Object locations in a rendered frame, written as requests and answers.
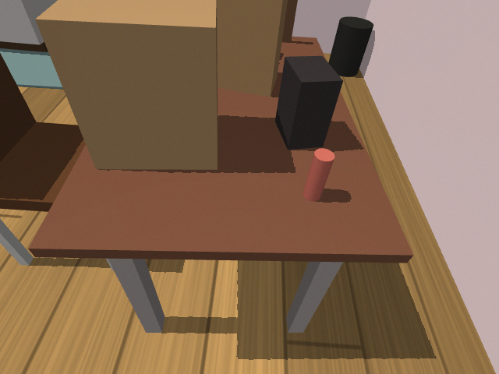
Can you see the chair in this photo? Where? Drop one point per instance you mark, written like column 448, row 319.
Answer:
column 35, row 159

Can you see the table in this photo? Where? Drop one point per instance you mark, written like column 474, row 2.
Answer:
column 251, row 208

